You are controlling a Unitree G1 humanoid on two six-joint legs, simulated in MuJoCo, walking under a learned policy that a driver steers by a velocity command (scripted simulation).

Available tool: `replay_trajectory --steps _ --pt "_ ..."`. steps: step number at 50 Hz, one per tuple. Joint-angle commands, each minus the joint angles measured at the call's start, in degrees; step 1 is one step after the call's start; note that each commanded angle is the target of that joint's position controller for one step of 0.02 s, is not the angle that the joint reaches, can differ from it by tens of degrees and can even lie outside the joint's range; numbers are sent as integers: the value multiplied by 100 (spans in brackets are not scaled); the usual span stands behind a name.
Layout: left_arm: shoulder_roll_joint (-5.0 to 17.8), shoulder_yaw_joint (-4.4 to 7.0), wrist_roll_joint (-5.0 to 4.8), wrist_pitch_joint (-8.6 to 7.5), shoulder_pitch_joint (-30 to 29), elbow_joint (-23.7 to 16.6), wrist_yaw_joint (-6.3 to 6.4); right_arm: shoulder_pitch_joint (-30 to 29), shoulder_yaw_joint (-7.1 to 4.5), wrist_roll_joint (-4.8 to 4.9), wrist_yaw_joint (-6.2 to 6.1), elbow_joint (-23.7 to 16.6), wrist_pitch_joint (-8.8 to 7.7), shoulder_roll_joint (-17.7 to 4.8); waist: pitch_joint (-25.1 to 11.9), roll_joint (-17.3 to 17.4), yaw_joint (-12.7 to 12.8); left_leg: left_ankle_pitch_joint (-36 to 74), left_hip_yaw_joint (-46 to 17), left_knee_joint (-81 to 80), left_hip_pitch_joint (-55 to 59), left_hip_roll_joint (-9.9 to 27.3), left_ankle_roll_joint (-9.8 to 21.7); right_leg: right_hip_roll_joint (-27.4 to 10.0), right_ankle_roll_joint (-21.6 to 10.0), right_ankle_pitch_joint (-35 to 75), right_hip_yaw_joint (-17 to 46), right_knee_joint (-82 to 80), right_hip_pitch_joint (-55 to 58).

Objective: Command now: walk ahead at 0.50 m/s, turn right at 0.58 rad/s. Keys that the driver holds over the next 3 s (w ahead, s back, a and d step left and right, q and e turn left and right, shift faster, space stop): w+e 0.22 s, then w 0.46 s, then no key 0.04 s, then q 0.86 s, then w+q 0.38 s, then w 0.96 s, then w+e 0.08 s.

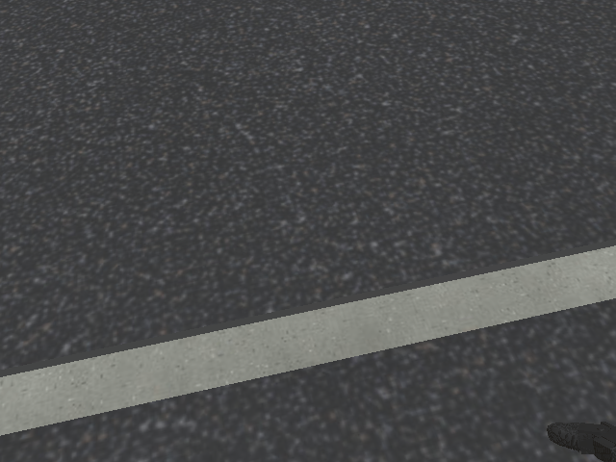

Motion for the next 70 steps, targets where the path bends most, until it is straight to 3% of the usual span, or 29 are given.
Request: replay_trajectory --steps 1,5,6,7,8,9,10,11,13,21,27,29,31,32,33,34,35,38,44,47,52,54,55,56,57,59,60,63,70 --pt "985 275 -46 -26 179 -238 61 -613 -90 72 65 -524 -124 -417 -173 -692 59 409 229 -611 823 -396 30 -1234 -709 1029 1074 -344 -425" --pt "930 279 -25 54 108 -229 98 -248 -226 98 113 -487 -226 -681 -257 -954 -224 -414 152 -1006 1318 -450 345 -1422 -550 1133 1701 370 110" --pt "817 238 -15 63 5 -271 90 257 -299 74 81 -362 -253 -774 -483 -949 -506 -332 257 -1254 2055 -453 503 -1216 -409 1429 1606 808 11" --pt "521 126 31 45 -42 -360 60 995 -383 -29 41 -281 -283 -1001 -1156 -672 -857 -415 -250 -1097 3409 173 836 -915 -210 1228 1282 2019 -468" --pt "141 11 12 10 574 -474 68 1743 -492 -126 0 -203 -245 -1463 -2051 580 -785 -993 -2253 -1201 5491 1495 1582 -123 223 -681 493 3960 -2132" --pt "395 -5 -112 -34 907 -535 66 1942 -488 17 62 -38 -173 -1343 -2219 1713 -686 -2530 -4196 -1797 5925 2147 2047 -214 360 -2135 291 5124 -3457" --pt "915 126 -141 -12 492 -434 67 1622 -355 74 43 -160 -136 -803 -1378 860 -825 -3222 -3569 -1984 5252 1904 1797 -574 427 -1639 379 5587 -3828" --pt "1028 166 -74 24 -37 -520 62 1347 -287 48 13 -196 -76 -600 -785 402 -852 -2812 -2586 -2025 4489 1626 1541 -772 457 -1160 128 5582 -3791" --pt "784 161 18 30 -364 -604 27 1071 -192 -35 24 -92 -54 -399 -187 259 -622 -1712 -1526 -2321 3333 1104 1422 -1047 446 -624 69 5040 -3406" --pt "203 -81 70 -52 -1002 -724 -123 1214 -289 105 53 308 -92 -771 -76 175 -582 -34 -5 -2887 2977 849 1619 -1250 521 762 -416 2578 -2935" --pt "326 -84 -8 -147 -1888 -966 -256 1799 -326 229 40 657 82 -1033 93 264 -834 64 218 -2667 3436 1044 1406 -1010 369 1004 -725 1271 -2425" --pt "472 -14 12 -158 -1673 -935 -269 1777 -341 255 17 729 156 -1121 -26 325 -595 799 270 -2260 3638 1117 1283 -859 196 730 -854 974 -1917" --pt "890 231 68 -141 -314 -517 -205 1769 -249 229 -18 752 188 -933 -878 150 114 1870 780 -529 3144 662 961 -687 -104 852 -976 766 178" --pt "1387 362 118 -93 722 -364 -113 1785 -86 27 -27 568 153 -556 -1741 -742 461 39 1051 1460 1893 308 684 -1968 -538 978 543 892 1840" --pt "1673 366 114 -90 726 -333 -146 2316 56 74 8 456 31 -88 -2280 -2003 51 -3369 598 3066 1 -599 456 -2942 -1377 -398 3162 3 2949" --pt "1120 230 57 -115 598 -365 -171 1866 -100 211 35 488 -49 -741 -1802 -1253 260 -3341 79 3605 -653 -283 511 -2783 -1198 -1031 3110 -305 2600" --pt "953 147 76 -139 179 -398 -176 1442 -152 281 47 341 -87 -883 -1041 -1103 142 -2827 208 3572 -833 -77 553 -2623 -1022 -49 2250 -339 1882" --pt "528 39 196 -203 -673 -446 -211 1570 -155 126 3 510 74 -642 -564 -688 -452 -2085 235 2892 224 303 342 -2072 -801 3141 508 -426 282" --pt "691 119 257 -271 -965 -131 -21 1266 -63 50 -29 389 335 -209 -451 -711 -578 -559 342 1137 922 58 146 -1790 -681 4108 -1018 -717 -427" --pt "813 154 254 -182 -912 -38 100 1008 -114 45 63 225 329 -333 -607 -585 -447 231 433 765 1115 -4 196 -1942 -682 4101 -1203 -546 -161" --pt "895 222 58 51 -961 51 184 752 -230 28 210 -170 426 -492 -402 -648 -372 -1104 664 406 797 -103 477 -2279 -569 4077 -1143 326 384" --pt "885 237 -41 130 -1128 -8 237 1251 -319 57 247 -131 419 -576 -592 -577 -646 -932 906 -408 1508 -392 711 -2076 -312 4413 -1321 1375 331" --pt "810 224 -16 123 -949 5 247 1659 -436 62 194 -65 388 -874 -807 -187 -801 675 653 -1031 2296 -414 927 -1632 39 3780 -1526 2384 -1" --pt "586 147 210 57 -657 -199 207 1732 -609 -1 69 -199 389 -1625 -1032 1268 -571 3777 -1271 -1003 3521 859 1766 -765 562 531 -1682 4228 -1648" --pt "479 62 277 5 -606 -297 109 1714 -512 -124 63 -367 379 -1506 -1860 1585 -527 4177 -2938 -1312 4321 1700 2855 -15 721 -2557 -757 5443 -2754" --pt "763 138 48 73 -1008 -282 44 1105 -386 52 90 -556 396 -982 -1449 299 -531 2559 -1923 -1401 3705 1255 2370 -558 628 -1958 -190 5584 -3052" --pt "697 144 109 154 -1103 -245 101 913 -354 159 68 -590 445 -849 -1099 -140 -449 1893 -1606 -1506 3257 1031 2076 -713 671 -1659 -243 5136 -3069" --pt "502 115 153 305 -1164 -289 176 673 -367 79 -58 -687 592 -885 -877 263 -267 1233 -1224 -1716 2394 534 1797 -637 819 -1093 -387 3987 -2372" --pt "400 57 107 232 -1332 -315 118 680 -464 93 -221 -743 770 -1013 -1137 593 -435 311 -1554 -1632 2328 368 1658 -438 946 -473 -275 2449 -1673"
